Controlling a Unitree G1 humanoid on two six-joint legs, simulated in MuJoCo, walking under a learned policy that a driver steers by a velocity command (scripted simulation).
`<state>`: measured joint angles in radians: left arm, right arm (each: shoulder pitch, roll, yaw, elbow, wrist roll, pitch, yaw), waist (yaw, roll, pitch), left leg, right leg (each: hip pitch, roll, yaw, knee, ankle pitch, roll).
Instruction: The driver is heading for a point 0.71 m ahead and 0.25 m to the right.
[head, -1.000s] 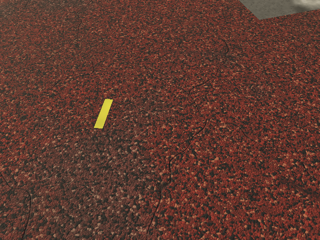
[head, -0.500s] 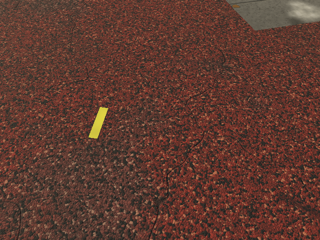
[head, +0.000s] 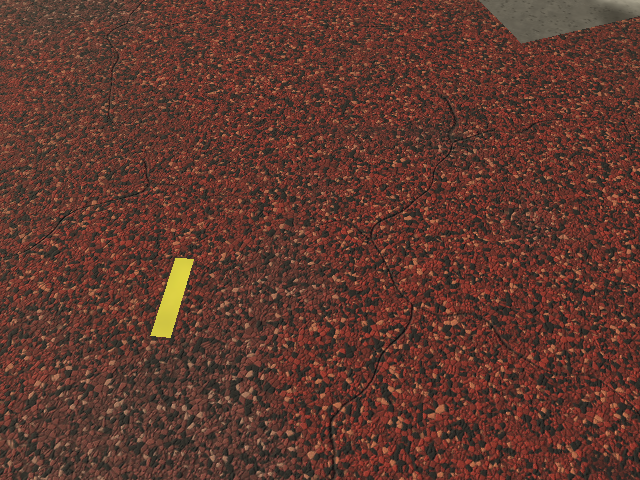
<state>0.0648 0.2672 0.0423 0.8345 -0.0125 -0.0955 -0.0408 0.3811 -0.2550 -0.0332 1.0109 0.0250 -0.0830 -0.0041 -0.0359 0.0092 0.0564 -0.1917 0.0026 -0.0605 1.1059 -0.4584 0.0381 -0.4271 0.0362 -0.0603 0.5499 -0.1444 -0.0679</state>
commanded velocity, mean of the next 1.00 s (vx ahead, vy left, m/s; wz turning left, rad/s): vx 0.50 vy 0.00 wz -0.32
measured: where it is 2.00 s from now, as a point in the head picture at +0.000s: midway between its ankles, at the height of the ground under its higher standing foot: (394, 327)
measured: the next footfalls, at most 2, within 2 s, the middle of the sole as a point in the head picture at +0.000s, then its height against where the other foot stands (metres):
left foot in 0.44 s outside the picture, level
right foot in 0.96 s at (402, 386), level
